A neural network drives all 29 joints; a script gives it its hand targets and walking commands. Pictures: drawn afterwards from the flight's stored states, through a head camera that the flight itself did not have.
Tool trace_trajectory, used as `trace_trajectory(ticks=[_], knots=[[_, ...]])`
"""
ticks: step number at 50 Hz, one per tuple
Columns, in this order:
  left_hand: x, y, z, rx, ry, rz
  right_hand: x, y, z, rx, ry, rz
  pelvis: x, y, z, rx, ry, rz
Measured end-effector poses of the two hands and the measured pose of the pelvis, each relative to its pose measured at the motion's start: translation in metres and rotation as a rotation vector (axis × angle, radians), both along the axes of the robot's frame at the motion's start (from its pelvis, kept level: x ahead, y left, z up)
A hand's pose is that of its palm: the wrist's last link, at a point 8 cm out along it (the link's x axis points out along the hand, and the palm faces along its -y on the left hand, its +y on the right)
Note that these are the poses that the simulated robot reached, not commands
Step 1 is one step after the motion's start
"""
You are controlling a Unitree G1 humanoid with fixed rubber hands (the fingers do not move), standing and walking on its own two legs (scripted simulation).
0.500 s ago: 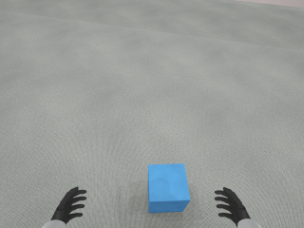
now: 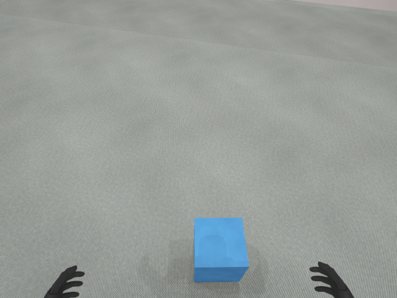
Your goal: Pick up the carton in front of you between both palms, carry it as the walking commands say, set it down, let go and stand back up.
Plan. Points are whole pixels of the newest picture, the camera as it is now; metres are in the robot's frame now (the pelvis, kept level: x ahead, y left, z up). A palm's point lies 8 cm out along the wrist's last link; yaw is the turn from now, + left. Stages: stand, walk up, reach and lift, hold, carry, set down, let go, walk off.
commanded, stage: stand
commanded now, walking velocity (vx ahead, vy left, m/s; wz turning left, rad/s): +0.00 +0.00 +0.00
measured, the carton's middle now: (217, 250) +0.41 -0.10 -0.64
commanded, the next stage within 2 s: none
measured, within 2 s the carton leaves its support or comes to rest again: neither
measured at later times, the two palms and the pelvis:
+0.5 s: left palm out of the picture +0.12 +0.29 -0.09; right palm out of the picture +0.12 -0.30 -0.09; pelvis +0.00 +0.00 +0.01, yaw +1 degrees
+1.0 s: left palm out of the picture +0.08 +0.30 -0.09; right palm out of the picture +0.08 -0.31 -0.09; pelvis -0.02 +0.00 +0.01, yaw +0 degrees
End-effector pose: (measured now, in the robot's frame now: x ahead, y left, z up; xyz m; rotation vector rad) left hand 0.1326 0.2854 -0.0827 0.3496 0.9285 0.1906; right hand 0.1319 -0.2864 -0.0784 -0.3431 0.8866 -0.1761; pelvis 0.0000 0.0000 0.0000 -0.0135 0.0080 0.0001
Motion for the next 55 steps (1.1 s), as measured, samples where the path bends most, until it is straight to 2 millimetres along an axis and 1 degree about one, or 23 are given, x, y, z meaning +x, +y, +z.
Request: trace_trajectory(ticks=[11, 19, 26, 43, 55], knots=[[0.000, 0.000, -0.005, 0.001, 0.028, 0.019, 0.006, -0.003, -0.005, -0.008, 0.035, 0.016, 0.007, -0.003, 0.001, 0.001, -0.006, 0.013], [-0.006, 0.002, -0.006, 0.000, 0.051, 0.030, 0.002, -0.005, -0.006, -0.015, 0.057, 0.017, 0.006, -0.004, 0.003, 0.004, -0.017, 0.015], [-0.017, 0.006, -0.007, 0.003, 0.077, 0.038, -0.009, -0.010, -0.007, -0.023, 0.083, 0.008, 0.001, -0.004, 0.005, 0.006, -0.029, 0.014], [-0.046, 0.012, -0.009, 0.007, 0.141, 0.050, -0.043, -0.018, -0.011, -0.029, 0.156, -0.022, -0.014, -0.004, 0.010, 0.011, -0.048, 0.007], [-0.059, 0.014, -0.010, 0.010, 0.172, 0.052, -0.058, -0.023, -0.013, -0.032, 0.191, -0.037, -0.021, -0.004, 0.011, 0.013, -0.051, 0.004]])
